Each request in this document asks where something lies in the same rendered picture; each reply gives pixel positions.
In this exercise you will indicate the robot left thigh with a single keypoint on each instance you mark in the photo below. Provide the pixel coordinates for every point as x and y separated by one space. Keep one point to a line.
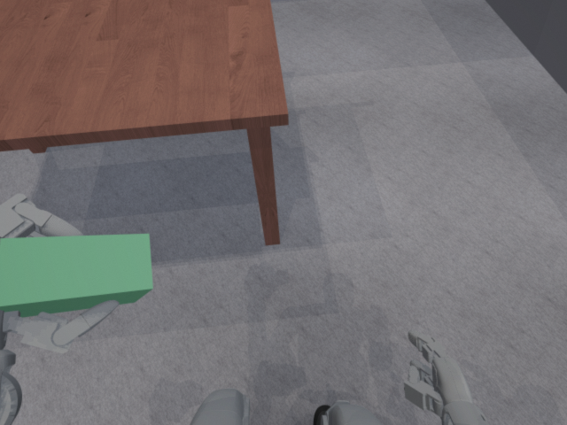
223 407

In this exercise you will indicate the robot left hand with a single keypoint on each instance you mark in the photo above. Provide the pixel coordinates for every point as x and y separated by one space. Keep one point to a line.
20 218

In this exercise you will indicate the table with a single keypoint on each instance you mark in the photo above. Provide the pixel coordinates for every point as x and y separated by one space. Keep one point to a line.
93 71

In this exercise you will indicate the robot right hand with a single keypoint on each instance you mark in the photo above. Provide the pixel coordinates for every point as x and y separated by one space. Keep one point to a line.
434 388

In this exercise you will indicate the robot right shin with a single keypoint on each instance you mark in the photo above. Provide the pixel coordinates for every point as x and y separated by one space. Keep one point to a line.
338 403

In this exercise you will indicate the sponge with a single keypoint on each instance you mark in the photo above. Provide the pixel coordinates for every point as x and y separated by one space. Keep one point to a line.
56 274

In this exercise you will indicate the right robot forearm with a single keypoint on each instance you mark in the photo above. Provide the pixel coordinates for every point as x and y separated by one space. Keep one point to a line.
462 413

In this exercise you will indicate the left robot forearm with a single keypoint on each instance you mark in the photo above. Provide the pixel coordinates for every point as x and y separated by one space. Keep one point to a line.
10 391

